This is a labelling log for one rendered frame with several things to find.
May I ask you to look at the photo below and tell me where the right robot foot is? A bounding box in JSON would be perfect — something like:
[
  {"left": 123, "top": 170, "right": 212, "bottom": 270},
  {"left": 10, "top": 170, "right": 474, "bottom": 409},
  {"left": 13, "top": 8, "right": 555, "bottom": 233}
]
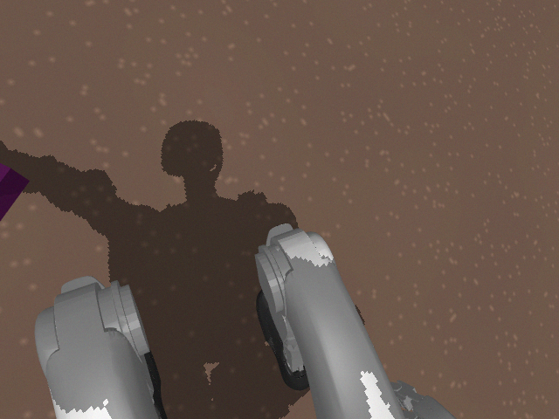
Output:
[{"left": 256, "top": 290, "right": 309, "bottom": 390}]

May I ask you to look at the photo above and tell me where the cube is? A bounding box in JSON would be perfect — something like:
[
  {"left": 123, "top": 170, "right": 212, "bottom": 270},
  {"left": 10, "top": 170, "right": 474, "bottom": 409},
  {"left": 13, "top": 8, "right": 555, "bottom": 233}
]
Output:
[{"left": 0, "top": 163, "right": 29, "bottom": 221}]

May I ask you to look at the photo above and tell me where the right robot hand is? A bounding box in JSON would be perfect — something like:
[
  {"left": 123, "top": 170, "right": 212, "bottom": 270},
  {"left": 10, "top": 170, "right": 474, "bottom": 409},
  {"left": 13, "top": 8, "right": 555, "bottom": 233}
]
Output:
[{"left": 390, "top": 380, "right": 456, "bottom": 419}]

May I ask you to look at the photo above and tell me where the left robot foot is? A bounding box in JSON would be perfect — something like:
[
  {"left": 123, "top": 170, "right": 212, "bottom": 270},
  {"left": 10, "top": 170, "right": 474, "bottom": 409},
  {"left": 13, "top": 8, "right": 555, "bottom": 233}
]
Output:
[{"left": 144, "top": 349, "right": 168, "bottom": 419}]

